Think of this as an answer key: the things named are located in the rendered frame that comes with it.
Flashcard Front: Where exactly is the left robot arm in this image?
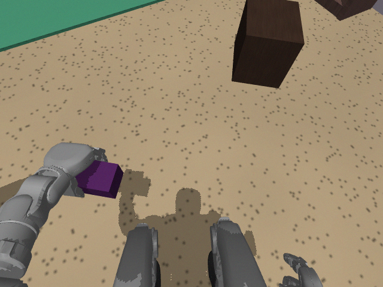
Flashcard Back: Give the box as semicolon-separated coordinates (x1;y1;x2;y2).
0;166;70;287

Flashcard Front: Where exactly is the bookshelf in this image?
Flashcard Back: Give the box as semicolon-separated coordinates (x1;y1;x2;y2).
315;0;377;21

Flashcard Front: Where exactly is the right robot hand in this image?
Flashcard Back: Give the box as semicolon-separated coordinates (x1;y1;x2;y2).
279;253;323;287

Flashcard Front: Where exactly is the left robot hand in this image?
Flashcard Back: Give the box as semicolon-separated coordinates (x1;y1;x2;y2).
43;142;108;197

